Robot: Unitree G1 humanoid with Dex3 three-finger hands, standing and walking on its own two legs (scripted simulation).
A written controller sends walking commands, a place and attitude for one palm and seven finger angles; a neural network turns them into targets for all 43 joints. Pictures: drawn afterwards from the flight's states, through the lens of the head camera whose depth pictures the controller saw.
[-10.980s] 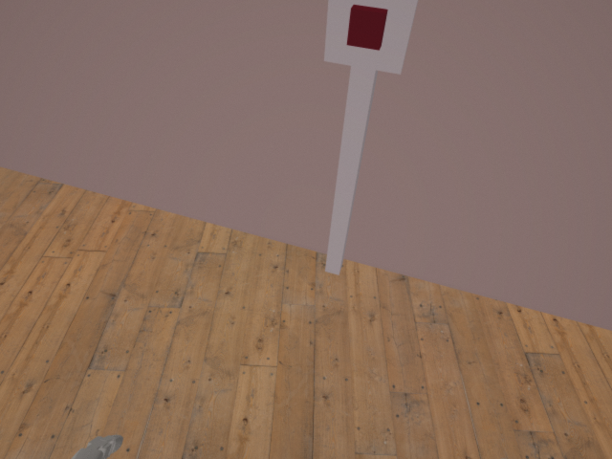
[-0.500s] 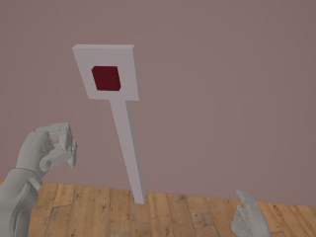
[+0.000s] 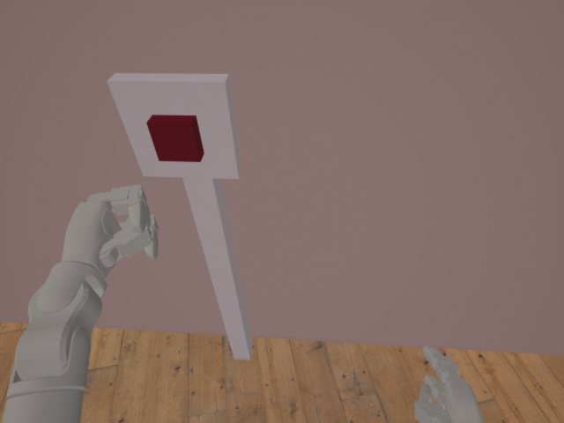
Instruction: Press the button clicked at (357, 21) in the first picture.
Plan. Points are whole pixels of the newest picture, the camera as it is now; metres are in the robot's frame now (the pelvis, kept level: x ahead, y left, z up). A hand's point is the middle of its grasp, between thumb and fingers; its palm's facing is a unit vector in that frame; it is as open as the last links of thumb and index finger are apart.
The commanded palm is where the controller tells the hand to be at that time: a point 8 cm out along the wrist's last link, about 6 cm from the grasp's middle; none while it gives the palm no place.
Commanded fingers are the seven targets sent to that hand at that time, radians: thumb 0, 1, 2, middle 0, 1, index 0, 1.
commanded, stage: aim a knuckle at the button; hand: left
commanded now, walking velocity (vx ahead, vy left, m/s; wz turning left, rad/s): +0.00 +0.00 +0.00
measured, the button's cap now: (177, 137) +0.49 +0.22 +0.19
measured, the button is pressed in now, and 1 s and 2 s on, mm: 0 0 0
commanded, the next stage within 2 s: press the button with the knuckle in 1.36 s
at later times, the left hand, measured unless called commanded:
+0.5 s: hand (174, 206) +0.36 +0.19 +0.15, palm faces +0.03 -1.00 +0.00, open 3.1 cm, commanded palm +0.34 +0.24 +0.16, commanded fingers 0.00 0.90 0.90 -1.30 -1.50 -1.30 -1.50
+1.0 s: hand (179, 197) +0.39 +0.19 +0.15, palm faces +0.08 -1.00 -0.02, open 3.1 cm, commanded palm +0.36 +0.24 +0.16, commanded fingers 0.00 0.90 0.90 -1.30 -1.50 -1.30 -1.50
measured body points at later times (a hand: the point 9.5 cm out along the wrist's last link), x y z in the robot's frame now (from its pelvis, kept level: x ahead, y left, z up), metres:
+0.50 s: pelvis +0.00 +0.00 +0.00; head -0.01 -0.01 +0.45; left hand +0.35 +0.24 +0.16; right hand +0.15 -0.24 -0.09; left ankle +0.03 +0.11 -0.73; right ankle -0.05 -0.10 -0.73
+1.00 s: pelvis +0.01 +0.00 +0.00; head +0.00 -0.01 +0.45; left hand +0.38 +0.25 +0.15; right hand +0.12 -0.26 -0.10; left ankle +0.03 +0.11 -0.73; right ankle -0.05 -0.10 -0.73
